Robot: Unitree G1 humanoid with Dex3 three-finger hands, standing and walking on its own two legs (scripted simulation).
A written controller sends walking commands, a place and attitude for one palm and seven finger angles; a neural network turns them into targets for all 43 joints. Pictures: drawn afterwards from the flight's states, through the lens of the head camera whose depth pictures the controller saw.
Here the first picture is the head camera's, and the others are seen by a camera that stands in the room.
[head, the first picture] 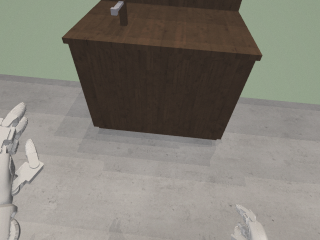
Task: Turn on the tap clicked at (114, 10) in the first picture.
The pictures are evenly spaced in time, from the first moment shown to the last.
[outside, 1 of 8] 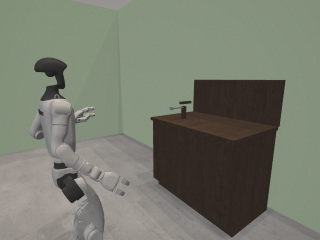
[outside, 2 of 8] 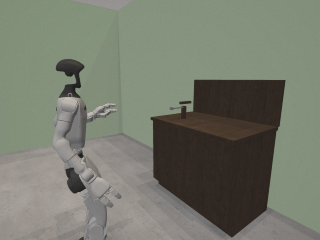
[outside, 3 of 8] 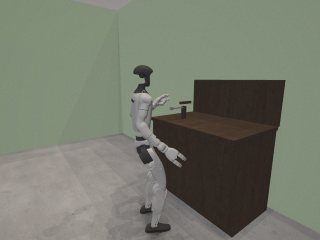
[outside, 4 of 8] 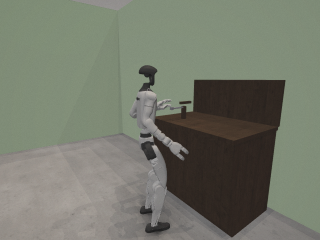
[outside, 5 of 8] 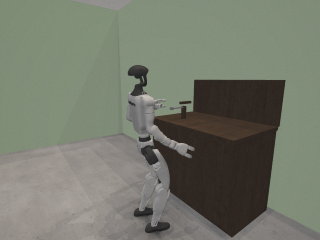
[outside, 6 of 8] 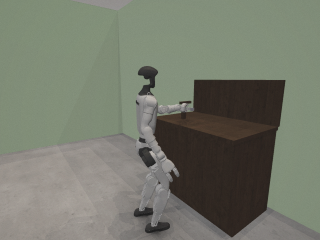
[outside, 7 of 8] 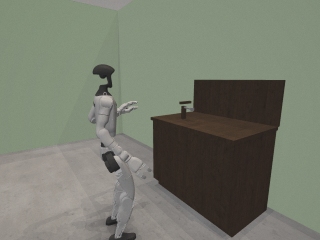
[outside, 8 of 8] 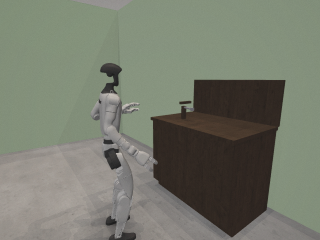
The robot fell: no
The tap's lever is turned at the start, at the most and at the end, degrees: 0 76 76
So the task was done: yes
